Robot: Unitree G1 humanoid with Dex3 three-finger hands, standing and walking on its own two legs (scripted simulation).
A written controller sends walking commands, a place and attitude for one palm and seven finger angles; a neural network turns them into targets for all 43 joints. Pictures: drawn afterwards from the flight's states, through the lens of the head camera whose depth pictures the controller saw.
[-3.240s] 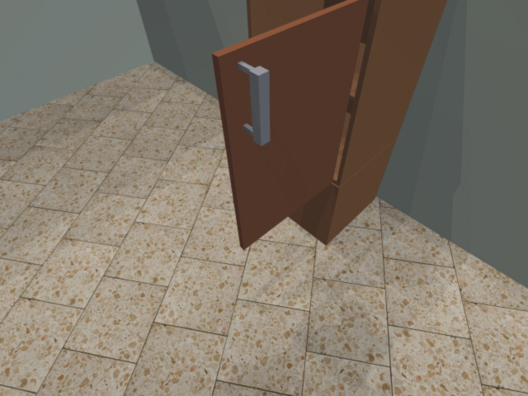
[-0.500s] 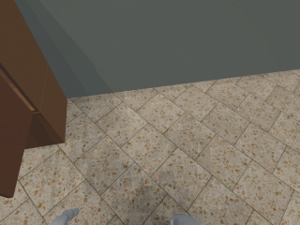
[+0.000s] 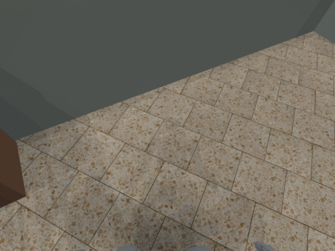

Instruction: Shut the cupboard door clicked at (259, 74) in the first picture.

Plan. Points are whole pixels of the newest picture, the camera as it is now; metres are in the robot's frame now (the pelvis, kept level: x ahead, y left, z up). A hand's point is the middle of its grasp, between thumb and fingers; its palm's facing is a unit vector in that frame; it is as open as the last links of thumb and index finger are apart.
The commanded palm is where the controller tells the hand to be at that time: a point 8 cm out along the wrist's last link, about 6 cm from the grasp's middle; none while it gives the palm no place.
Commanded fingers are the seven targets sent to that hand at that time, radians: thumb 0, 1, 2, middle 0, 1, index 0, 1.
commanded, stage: walk around to get in front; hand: left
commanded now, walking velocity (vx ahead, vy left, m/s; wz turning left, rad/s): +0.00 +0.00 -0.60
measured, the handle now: out of the picture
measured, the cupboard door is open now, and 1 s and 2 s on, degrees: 88 88 88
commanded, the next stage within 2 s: none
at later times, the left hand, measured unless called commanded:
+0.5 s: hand (121, 234) +0.17 +0.13 -0.16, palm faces -0.28 -0.93 -0.25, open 7.4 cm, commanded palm none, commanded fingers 0.00 0.90 0.90 -0.20 -0.30 -0.20 -0.30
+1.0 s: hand (158, 206) +0.25 +0.04 -0.15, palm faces -0.54 -0.80 -0.27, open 7.3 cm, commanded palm none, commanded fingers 0.00 0.90 0.90 -0.20 -0.30 -0.20 -0.30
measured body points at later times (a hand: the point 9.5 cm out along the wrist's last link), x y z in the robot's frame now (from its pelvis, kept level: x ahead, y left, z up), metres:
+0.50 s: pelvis +0.03 -0.04 +0.01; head +0.10 -0.06 +0.45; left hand +0.18 +0.18 -0.14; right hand +0.04 -0.32 -0.14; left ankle +0.07 +0.09 -0.70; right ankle -0.02 -0.14 -0.73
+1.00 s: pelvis +0.06 -0.09 +0.01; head +0.11 -0.13 +0.45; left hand +0.27 +0.08 -0.13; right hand -0.04 -0.34 -0.14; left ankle +0.12 +0.05 -0.67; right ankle -0.02 -0.16 -0.73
